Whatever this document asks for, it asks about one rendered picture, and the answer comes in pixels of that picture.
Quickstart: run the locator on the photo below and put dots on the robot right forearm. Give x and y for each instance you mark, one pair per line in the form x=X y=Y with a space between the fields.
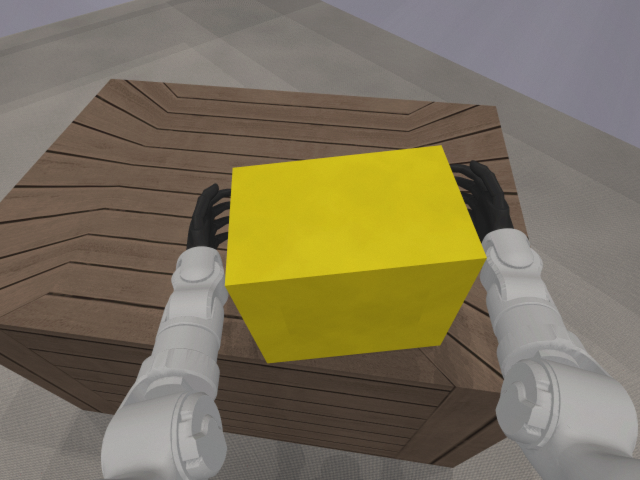
x=524 y=318

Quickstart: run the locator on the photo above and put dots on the left robot upper arm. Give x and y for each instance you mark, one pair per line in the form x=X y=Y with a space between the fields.
x=173 y=437

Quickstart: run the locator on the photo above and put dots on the carton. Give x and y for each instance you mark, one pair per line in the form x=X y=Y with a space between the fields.
x=350 y=254

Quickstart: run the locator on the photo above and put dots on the pedestal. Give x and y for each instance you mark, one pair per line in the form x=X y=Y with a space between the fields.
x=91 y=234

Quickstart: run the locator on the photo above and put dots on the left robot hand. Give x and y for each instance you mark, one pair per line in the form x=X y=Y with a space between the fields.
x=203 y=227

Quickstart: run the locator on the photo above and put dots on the right robot upper arm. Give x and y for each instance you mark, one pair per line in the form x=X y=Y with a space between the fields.
x=570 y=423

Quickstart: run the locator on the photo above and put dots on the right robot hand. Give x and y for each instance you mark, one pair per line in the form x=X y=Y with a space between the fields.
x=490 y=210

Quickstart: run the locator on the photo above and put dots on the robot left forearm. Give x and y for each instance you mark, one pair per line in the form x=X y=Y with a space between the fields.
x=186 y=347

